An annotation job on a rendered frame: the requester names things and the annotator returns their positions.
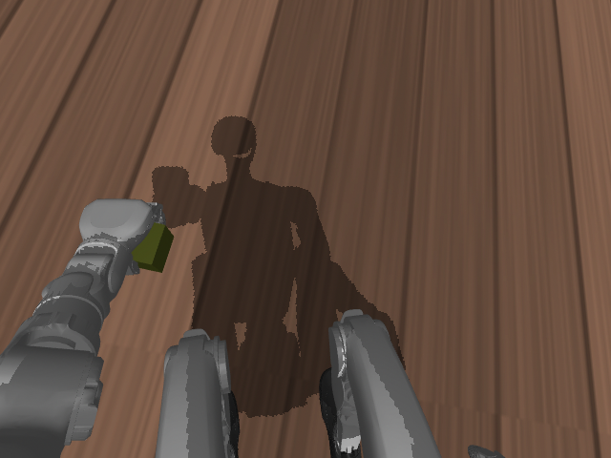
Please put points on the right robot foot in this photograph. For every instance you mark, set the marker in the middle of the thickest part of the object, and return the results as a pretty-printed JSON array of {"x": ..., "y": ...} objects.
[{"x": 329, "y": 414}]

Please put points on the left robot hand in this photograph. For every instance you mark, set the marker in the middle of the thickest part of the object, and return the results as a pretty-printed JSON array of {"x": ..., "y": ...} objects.
[{"x": 125, "y": 221}]

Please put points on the left robot arm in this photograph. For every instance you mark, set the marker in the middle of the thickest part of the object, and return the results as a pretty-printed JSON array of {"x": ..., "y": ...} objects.
[{"x": 49, "y": 372}]

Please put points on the cube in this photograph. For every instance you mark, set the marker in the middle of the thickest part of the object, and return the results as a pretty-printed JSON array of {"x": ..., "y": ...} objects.
[{"x": 152, "y": 252}]

